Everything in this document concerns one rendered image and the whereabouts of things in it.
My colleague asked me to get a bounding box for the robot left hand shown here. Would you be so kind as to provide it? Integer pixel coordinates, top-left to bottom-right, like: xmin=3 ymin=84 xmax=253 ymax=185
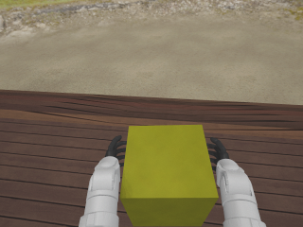
xmin=105 ymin=135 xmax=127 ymax=167

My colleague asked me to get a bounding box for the robot right forearm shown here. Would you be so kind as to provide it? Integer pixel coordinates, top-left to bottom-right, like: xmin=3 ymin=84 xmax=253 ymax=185
xmin=216 ymin=159 xmax=266 ymax=227

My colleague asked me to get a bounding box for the carton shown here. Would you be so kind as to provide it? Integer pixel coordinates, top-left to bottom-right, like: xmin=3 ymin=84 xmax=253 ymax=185
xmin=119 ymin=124 xmax=219 ymax=227

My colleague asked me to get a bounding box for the robot right hand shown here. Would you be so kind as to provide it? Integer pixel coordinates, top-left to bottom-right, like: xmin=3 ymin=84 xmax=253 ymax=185
xmin=206 ymin=137 xmax=230 ymax=171

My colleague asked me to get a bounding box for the robot left forearm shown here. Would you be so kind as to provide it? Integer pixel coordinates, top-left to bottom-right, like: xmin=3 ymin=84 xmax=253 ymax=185
xmin=79 ymin=156 xmax=120 ymax=227

